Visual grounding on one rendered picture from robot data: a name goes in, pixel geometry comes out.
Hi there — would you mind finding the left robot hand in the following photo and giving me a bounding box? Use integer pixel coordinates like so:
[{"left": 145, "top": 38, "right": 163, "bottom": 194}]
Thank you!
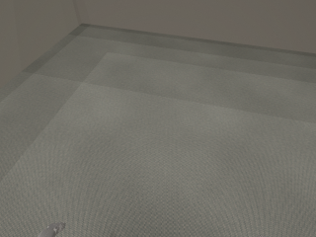
[{"left": 38, "top": 222, "right": 66, "bottom": 237}]

